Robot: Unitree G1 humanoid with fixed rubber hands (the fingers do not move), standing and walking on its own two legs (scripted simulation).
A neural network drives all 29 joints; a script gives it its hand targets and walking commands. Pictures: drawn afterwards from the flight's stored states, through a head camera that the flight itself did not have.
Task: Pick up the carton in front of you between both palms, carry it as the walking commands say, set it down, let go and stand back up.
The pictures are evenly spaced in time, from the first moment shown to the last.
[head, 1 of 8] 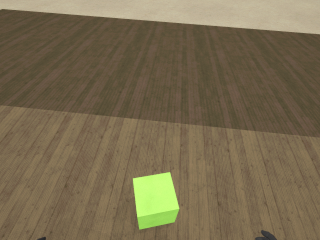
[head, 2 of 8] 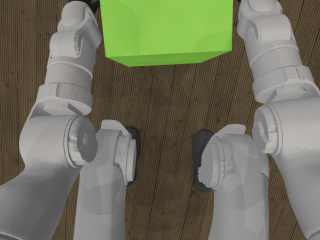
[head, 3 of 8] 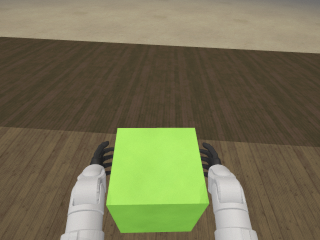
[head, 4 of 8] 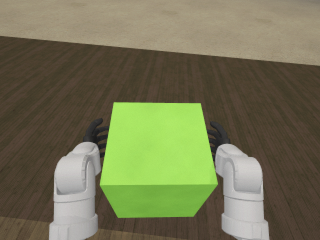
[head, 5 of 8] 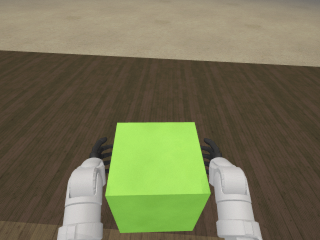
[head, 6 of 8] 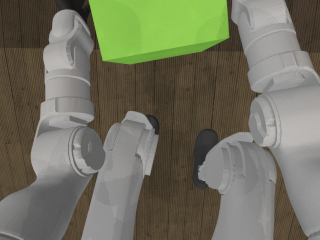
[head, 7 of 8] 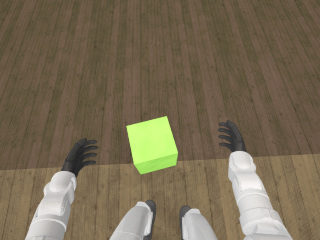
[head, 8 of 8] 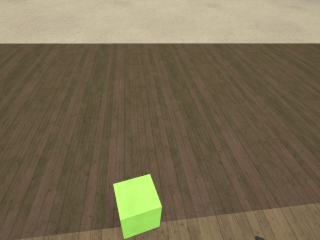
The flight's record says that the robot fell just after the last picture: no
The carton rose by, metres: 0.69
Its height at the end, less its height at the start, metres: -0.01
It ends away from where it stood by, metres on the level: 0.80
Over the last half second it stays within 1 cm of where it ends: yes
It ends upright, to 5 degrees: no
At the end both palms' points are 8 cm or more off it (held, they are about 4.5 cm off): yes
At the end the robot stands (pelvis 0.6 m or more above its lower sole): yes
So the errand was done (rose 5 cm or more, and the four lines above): no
